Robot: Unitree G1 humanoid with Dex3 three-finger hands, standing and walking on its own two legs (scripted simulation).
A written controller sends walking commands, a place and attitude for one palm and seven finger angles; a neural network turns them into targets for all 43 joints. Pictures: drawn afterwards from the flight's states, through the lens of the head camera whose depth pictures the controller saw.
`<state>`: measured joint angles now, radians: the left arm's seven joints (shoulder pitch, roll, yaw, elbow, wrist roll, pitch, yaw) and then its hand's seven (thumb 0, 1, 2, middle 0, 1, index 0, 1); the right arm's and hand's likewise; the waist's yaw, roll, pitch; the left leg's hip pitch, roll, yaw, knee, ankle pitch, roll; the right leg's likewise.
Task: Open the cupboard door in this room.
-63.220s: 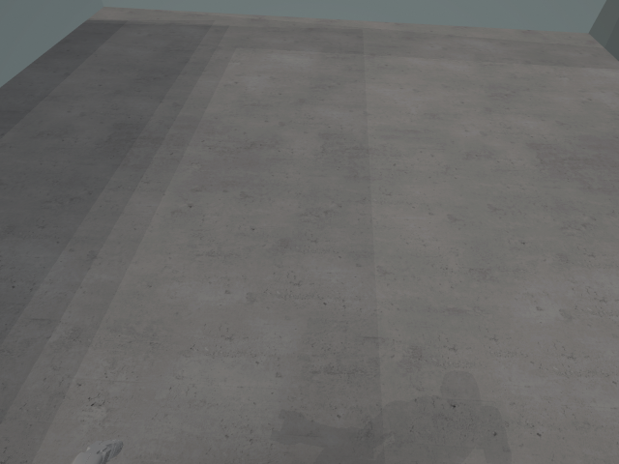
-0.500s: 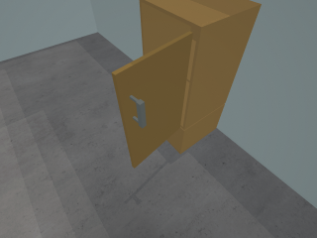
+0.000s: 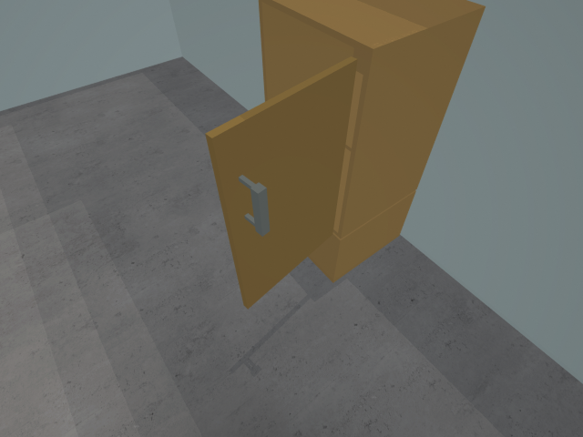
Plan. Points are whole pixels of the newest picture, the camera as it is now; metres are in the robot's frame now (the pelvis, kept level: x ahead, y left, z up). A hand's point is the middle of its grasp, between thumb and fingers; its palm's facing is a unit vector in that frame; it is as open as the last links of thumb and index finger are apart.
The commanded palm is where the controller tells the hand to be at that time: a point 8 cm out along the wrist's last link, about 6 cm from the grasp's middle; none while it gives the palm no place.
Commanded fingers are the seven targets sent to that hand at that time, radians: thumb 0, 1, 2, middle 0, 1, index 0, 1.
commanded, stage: stand and wait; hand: left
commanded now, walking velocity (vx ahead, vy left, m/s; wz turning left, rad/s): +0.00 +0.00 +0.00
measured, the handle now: (253, 205) +0.53 +0.11 -0.03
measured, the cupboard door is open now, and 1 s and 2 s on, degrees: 99 99 99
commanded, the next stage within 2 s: none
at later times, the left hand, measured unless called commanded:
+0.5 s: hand out of the picture +0.04 +0.22 -0.17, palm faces +0.01 -0.96 -0.27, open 7.4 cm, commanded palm none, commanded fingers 0.00 0.90 0.90 -0.20 -0.30 -0.20 -0.30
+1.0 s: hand out of the picture +0.05 +0.22 -0.16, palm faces +0.00 -0.96 -0.29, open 7.4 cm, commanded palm none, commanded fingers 0.00 0.90 0.90 -0.20 -0.30 -0.20 -0.30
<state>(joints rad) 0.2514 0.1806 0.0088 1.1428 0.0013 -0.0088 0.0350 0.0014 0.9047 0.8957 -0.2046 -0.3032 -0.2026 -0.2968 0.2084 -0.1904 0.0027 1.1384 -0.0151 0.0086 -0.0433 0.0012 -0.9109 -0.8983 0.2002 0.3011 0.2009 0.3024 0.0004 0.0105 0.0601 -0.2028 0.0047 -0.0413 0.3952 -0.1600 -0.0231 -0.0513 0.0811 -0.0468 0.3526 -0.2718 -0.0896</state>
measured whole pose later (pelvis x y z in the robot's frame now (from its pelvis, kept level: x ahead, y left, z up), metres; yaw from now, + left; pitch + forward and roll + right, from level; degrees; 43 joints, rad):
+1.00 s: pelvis +0.01 +0.00 +0.00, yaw -1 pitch -1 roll +1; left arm 0.18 0.25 0.01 1.13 0.00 -0.01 0.03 0.00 0.90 0.90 -0.21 -0.30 -0.20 -0.30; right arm 0.15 -0.25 0.01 1.13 -0.01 0.00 -0.03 0.00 -0.91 -0.90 0.20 0.30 0.20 0.30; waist 0.00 0.01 0.06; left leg -0.17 0.00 -0.03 0.34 -0.15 -0.02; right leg -0.02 0.07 -0.03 0.31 -0.26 -0.08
